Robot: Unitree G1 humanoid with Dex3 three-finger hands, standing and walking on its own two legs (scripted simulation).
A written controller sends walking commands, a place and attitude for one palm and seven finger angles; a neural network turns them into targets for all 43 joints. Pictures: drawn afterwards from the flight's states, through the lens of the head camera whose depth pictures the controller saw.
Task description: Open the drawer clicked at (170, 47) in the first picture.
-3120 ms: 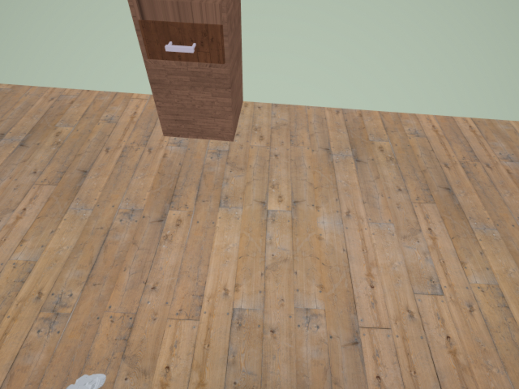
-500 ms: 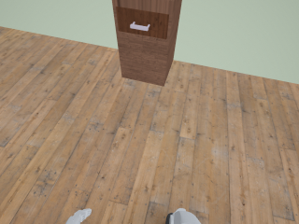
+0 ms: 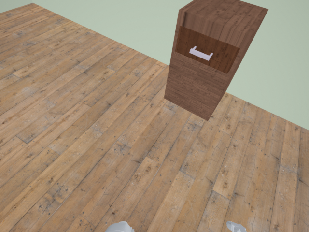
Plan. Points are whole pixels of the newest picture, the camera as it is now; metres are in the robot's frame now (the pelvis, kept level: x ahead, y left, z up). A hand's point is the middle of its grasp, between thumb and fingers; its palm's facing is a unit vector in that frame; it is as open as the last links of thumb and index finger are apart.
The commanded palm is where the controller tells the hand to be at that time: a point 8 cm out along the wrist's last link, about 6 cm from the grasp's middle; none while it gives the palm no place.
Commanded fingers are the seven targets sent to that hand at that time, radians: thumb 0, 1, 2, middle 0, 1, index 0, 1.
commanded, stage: walk to a spot facing it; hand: left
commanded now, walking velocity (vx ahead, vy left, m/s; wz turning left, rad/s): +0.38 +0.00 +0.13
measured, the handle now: (201, 52) +1.14 -0.19 -0.17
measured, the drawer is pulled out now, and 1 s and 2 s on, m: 0.00 0.00 0.00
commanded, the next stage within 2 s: turn to face it in 0.46 s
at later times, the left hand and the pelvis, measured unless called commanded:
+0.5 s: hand (118, 160) +0.35 +0.16 -0.14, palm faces -0.01 -0.97 -0.23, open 7.3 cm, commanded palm none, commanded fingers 0.00 0.90 0.90 -0.20 -0.30 -0.20 -0.30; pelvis +0.23 -0.04 +0.00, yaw +2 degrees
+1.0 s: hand (113, 158) +0.36 +0.18 -0.17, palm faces +0.00 -0.99 -0.14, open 7.3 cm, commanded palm none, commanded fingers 0.00 0.90 0.90 -0.20 -0.30 -0.20 -0.30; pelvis +0.36 +0.00 +0.02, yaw -7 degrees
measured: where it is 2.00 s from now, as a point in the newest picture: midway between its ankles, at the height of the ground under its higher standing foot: (156, 202)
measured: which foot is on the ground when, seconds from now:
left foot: down 0.00-0.46, up 0.48-0.82, down 0.84-1.00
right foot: up 0.00-0.44, down 0.46-0.86, up 0.88-1.00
